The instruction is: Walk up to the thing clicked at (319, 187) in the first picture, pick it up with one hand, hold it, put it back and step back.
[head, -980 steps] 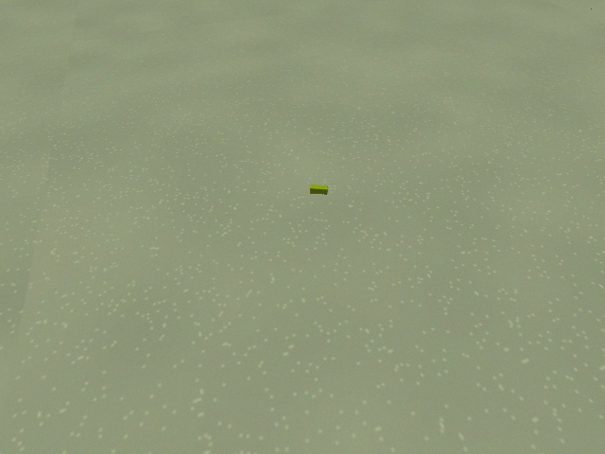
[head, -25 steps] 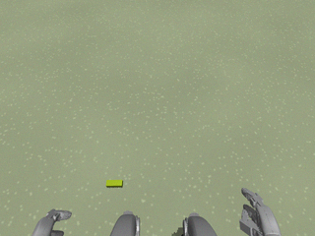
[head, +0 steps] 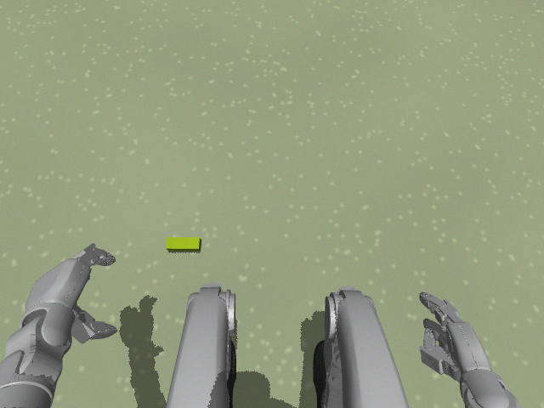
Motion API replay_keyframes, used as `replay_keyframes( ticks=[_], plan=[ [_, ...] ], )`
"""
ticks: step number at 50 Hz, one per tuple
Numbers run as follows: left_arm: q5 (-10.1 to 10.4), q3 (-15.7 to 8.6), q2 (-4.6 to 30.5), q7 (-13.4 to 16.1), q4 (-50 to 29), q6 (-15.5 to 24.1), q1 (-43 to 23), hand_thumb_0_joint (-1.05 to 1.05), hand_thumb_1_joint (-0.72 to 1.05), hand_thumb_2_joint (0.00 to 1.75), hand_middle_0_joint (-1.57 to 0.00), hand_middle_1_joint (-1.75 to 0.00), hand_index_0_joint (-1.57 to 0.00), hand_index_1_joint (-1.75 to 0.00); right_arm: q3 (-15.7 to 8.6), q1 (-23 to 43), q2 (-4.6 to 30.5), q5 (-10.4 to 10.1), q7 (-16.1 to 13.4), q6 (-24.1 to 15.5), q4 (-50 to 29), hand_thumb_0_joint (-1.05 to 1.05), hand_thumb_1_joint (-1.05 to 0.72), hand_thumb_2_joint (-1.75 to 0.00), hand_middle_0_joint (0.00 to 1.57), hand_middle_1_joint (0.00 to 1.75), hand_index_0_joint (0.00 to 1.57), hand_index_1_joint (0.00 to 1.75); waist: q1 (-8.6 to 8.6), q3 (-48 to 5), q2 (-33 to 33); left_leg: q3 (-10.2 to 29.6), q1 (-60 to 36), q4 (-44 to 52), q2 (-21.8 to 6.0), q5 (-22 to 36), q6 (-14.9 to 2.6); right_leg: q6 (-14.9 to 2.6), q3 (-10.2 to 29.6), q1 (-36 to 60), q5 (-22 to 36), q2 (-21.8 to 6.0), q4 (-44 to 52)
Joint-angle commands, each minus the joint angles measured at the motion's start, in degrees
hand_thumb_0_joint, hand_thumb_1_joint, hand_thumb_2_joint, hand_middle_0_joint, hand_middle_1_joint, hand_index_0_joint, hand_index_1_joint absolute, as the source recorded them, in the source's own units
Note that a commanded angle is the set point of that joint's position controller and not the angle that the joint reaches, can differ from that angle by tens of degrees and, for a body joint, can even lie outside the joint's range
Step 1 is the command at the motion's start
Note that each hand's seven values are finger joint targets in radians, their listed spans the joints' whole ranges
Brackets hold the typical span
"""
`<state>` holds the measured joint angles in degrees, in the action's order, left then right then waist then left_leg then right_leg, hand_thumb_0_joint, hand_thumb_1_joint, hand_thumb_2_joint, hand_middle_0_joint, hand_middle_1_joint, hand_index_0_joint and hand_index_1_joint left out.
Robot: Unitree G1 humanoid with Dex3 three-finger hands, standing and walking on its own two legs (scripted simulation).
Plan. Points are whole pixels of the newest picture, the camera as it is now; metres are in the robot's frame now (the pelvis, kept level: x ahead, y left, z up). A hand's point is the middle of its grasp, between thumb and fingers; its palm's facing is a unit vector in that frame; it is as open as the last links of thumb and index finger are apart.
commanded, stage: rise first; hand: left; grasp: from above
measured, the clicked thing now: (184, 244) +0.44 +0.26 -0.49
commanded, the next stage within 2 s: approach in 1.56 s
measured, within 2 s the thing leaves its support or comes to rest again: neither
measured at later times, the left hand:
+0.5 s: hand (123, 266) +0.34 +0.32 -0.27, palm faces -0.47 -0.19 -0.86, open 12.3 cm
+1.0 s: hand (135, 254) +0.38 +0.33 -0.33, palm faces -0.46 -0.05 -0.89, open 11.8 cm
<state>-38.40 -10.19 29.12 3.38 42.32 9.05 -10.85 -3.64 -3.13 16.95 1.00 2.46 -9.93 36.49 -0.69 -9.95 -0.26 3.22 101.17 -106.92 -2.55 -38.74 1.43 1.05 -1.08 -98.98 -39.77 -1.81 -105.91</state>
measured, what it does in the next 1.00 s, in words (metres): lowers itself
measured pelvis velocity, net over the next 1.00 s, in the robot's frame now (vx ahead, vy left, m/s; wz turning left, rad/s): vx -0.03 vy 0.01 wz -0.08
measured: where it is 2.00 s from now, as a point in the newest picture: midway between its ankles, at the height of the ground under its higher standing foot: (274, 401)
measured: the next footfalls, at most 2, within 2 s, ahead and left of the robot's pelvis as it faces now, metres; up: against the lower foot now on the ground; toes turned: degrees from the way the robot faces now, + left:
none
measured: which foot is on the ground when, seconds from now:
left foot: down 0.00-1.00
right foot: down 0.00-1.00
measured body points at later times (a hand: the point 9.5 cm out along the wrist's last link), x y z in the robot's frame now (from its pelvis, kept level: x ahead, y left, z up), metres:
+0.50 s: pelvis -0.04 +0.01 -0.13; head +0.17 +0.05 +0.27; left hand +0.37 +0.33 -0.22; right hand +0.05 -0.28 -0.25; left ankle +0.06 +0.13 -0.47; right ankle +0.06 -0.13 -0.47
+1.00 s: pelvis -0.03 +0.01 -0.17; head +0.20 +0.06 +0.22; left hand +0.40 +0.33 -0.28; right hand +0.07 -0.28 -0.29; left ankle +0.06 +0.13 -0.47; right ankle +0.06 -0.13 -0.47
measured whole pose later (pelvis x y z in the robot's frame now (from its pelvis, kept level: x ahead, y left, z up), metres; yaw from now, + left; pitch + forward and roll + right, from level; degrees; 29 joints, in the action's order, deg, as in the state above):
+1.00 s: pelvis -0.03 +0.01 -0.17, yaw -4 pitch +32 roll -7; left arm -74.8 -10.9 43.9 22.6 75.5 23.2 -42.3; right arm -1.0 -2.8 14.8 9.6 7.4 -0.2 45.0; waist -7.1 -3.7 -2.3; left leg 8.1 131.5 -138.2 -1.3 -38.9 1.2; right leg 2.5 -2.5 -126.9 -39.6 -0.4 -134.5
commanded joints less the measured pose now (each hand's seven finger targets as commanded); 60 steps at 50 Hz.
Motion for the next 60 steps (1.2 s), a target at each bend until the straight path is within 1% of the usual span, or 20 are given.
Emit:
replay_keyframes(
  ticks=[1,5,10,12,15,16,22,24,27,32,33,34,35,39,43,46,49,54,55,60],
  plan=[
    [-4.68,-5.11,18.02,2.56,-3.03,3.83,-11.5,0.0,-0.25,0.73,-0.39,-0.77,-0.4,-0.77,-4.21,-7.03,9.5,0.2,0.2,-1.19,-2.77,0.0,-0.94,-0.91,0.2,0.3,0.2,0.3,0.1,-32.67,3.82,-2.59,-16.78,5.8,2.22,13.4,-2.72,-2.19,-0.88,12.31,13.85,2.25,8.97],
    [-8.45,-6.77,23.4,3.42,-0.16,5.69,-18.19,0.0,-0.27,0.74,-0.41,-0.75,-0.41,-0.76,-4.23,-8.05,10.46,0.65,0.55,0.1,-1.29,0.0,-0.95,-0.92,0.2,0.3,0.2,0.3,0.63,-35.63,4.39,-2.51,-14.25,2.36,2.03,11.02,-2.81,-2.3,-1.79,8.93,11.33,2.39,5.32],
    [-12.43,-5.65,24.91,4.43,4.13,8.25,-25.69,0.0,-0.28,0.78,-0.36,-0.76,-0.35,-0.77,-3.78,-9.1,10.98,1.11,0.89,1.77,0.27,0.0,-0.93,-0.91,0.2,0.3,0.2,0.3,-0.91,-32.52,6.52,-1.0,-9.81,0.26,1.79,3.61,-2.93,-2.41,-3.8,1.02,5.21,2.68,1.12],
    [-14.07,-6.53,26.63,5.31,6.87,9.22,-25.94,0.0,-0.25,0.78,-0.35,-0.74,-0.34,-0.75,-3.56,-9.32,11.04,1.42,1.12,2.45,0.7,0.0,-0.9,-0.9,0.2,0.3,0.2,0.3,-0.62,-31.88,5.8,-1.18,-7.66,-1.39,2.02,2.74,-3.13,-2.39,-4.08,0.26,4.1,2.8,0.17],
    [-16.53,-5.73,27.08,6.81,8.84,11.03,-29.54,0.0,-0.25,0.8,-0.33,-0.72,-0.32,-0.73,-2.99,-9.49,10.68,2.1,1.58,3.5,1.29,0.0,-0.88,-0.9,0.2,0.3,0.2,0.3,-1.44,-30.1,6.76,-1.48,-4.46,-3.37,2.32,1.51,-3.26,-2.46,-4.38,-1.88,2.75,2.9,-1.41],
    [-17.25,-6.23,28.17,7.4,10.13,11.58,-30.05,0.0,-0.24,0.8,-0.32,-0.71,-0.31,-0.73,-2.91,-9.45,10.94,2.37,1.77,3.78,1.41,0.0,-0.87,-0.89,0.2,0.3,0.2,0.3,-1.52,-29.55,5.93,-0.95,-3.6,-3.69,2.27,0.25,-3.32,-2.45,-4.82,-2.83,1.53,2.97,-2.24],
    [-23.48,-6.44,30.84,11.97,15.5,13.59,-35.19,0.0,-0.23,0.78,-0.35,-0.65,-0.34,-0.67,-2.4,-10.1,11.64,3.89,2.54,5.63,3.17,0.0,-0.89,-0.9,0.2,0.3,0.2,0.3,-2.01,-28.84,9.07,-0.57,-2.83,-6.99,2.62,0.89,-2.96,-2.87,-5.73,-8.84,2.33,3.0,-6.22],
    [-25.17,-5.35,30.38,13.34,16.06,13.84,-37.62,0.0,-0.19,0.75,-0.38,-0.63,-0.36,-0.64,-2.06,-10.0,11.45,4.52,2.89,6.22,3.72,0.0,-0.89,-0.9,0.2,0.3,0.2,0.3,-2.46,-28.78,11.7,-0.79,-2.96,-7.7,2.71,1.38,-2.82,-2.94,-5.85,-9.87,2.95,2.91,-7.45],
    [-27.24,-4.79,30.08,15.35,18.77,13.61,-38.91,0.0,-0.18,0.74,-0.38,-0.62,-0.37,-0.63,-2.25,-10.39,11.83,5.23,3.13,7.02,4.45,0.0,-0.89,-0.9,0.2,0.3,0.2,0.3,-3.64,-29.52,10.62,-0.84,-3.0,-9.76,2.85,3.28,-2.82,-2.9,-6.24,-11.08,4.35,2.96,-8.4],
    [-29.99,-3.83,31.06,17.31,20.44,13.28,-43.08,0.0,-0.17,0.72,-0.39,-0.63,-0.38,-0.63,-2.26,-10.26,11.98,6.29,3.49,7.64,5.57,0.0,-0.89,-0.9,0.2,0.3,0.2,0.3,-4.19,-29.7,12.76,-0.42,-3.02,-11.2,2.81,3.38,-2.75,-2.85,-6.72,-13.48,4.78,2.89,-10.56],
    [-30.91,-3.4,30.5,17.49,21.31,13.09,-42.36,0.0,-0.17,0.71,-0.39,-0.62,-0.39,-0.63,-2.2,-10.58,11.84,6.46,3.6,7.83,5.92,0.0,-0.9,-0.9,0.2,0.3,0.2,0.3,-4.03,-30.3,13.17,-0.73,-3.33,-11.89,2.9,5.37,-2.72,-2.81,-6.7,-12.73,6.46,2.94,-11.06],
    [-30.98,-4.02,31.34,17.99,21.46,13.03,-42.7,0.0,-0.16,0.7,-0.4,-0.62,-0.4,-0.62,-2.38,-10.19,11.97,6.45,3.61,7.93,5.93,0.0,-0.89,-0.9,0.2,0.3,0.2,0.3,-3.89,-30.23,12.68,-0.6,-2.97,-11.97,2.87,4.63,-2.66,-2.94,-6.74,-13.66,5.72,3.05,-11.18],
    [-31.4,-3.54,30.69,18.27,22.46,13.03,-42.62,0.0,-0.15,0.7,-0.4,-0.62,-0.4,-0.62,-2.32,-10.1,11.92,6.64,3.73,8.04,6.0,0.0,-0.9,-0.9,0.2,0.3,0.2,0.3,-4.33,-29.79,12.47,-0.69,-2.4,-12.58,2.91,5.06,-2.77,-2.74,-6.89,-13.65,6.13,3.04,-11.4],
    [-32.99,-4.15,31.66,19.34,23.02,12.98,-43.39,0.0,-0.13,0.68,-0.42,-0.6,-0.42,-0.61,-2.22,-10.29,11.91,7.28,3.92,8.58,6.8,0.0,-0.9,-0.9,0.2,0.3,0.2,0.3,-4.37,-31.35,12.98,-0.92,-3.59,-14.12,2.93,8.86,-2.82,-2.66,-6.91,-13.18,9.07,3.1,-12.88],
    [-34.37,-2.89,30.78,20.3,24.83,13.36,-44.45,0.0,-0.14,0.68,-0.42,-0.62,-0.42,-0.62,-1.95,-9.63,11.6,7.88,4.17,8.95,7.16,0.0,-0.9,-0.9,0.2,0.3,0.2,0.3,-5.34,-30.19,13.96,-0.61,-2.41,-14.86,2.84,8.49,-2.8,-2.73,-7.11,-14.81,8.93,3.13,-14.25],
    [-35.06,-4.36,32.76,21.31,24.47,13.93,-45.46,0.0,-0.13,0.67,-0.43,-0.6,-0.42,-0.61,-1.99,-9.68,11.92,8.29,4.27,9.2,7.46,0.0,-0.9,-0.9,0.2,0.3,0.2,0.3,-5.53,-30.81,13.73,-0.57,-2.36,-15.93,2.71,9.51,-2.9,-2.53,-7.25,-14.87,9.76,3.09,-15.49],
    [-36.07,-4.35,32.78,22.12,26.32,14.41,-45.17,0.0,-0.14,0.69,-0.43,-0.6,-0.42,-0.61,-1.75,-9.44,11.78,8.74,4.32,9.41,7.54,0.0,-0.9,-0.9,0.2,0.3,0.2,0.3,-5.82,-30.78,12.15,-1.0,-0.65,-17.18,2.93,9.67,-3.14,-2.61,-6.79,-14.11,10.09,3.32,-15.12],
    [-36.08,-4.4,32.96,23.38,29.02,14.68,-46.67,0.0,-0.14,0.68,-0.41,-0.63,-0.41,-0.63,-1.21,-9.25,11.93,9.72,4.42,9.2,7.81,0.0,-0.9,-0.9,0.2,0.3,0.2,0.3,-6.63,-29.41,12.45,-0.87,1.03,-17.93,2.93,7.6,-3.26,-2.39,-7.08,-15.08,8.35,3.27,-15.8],
    [-36.24,-4.5,33.42,23.53,29.38,14.5,-46.33,0.0,-0.15,0.69,-0.41,-0.64,-0.41,-0.64,-1.11,-9.07,11.89,9.73,4.37,9.16,7.87,0.0,-0.9,-0.9,0.2,0.3,0.2,0.3,-6.11,-29.71,11.8,-0.96,1.29,-18.04,3.04,7.12,-3.22,-2.58,-7.01,-15.09,8.0,3.43,-15.25],
    [-36.32,-5.01,34.2,24.59,30.09,14.29,-47.14,0.0,-0.15,0.69,-0.41,-0.65,-0.41,-0.65,-0.77,-9.17,11.94,10.27,4.34,9.0,8.47,0.0,-0.9,-0.9,0.2,0.3,0.2,0.3,-6.1,-30.41,12.58,-1.12,2.06,-18.48,3.2,7.17,-3.21,-2.53,-6.86,-14.88,8.11,3.47,-16.2]
  ],
)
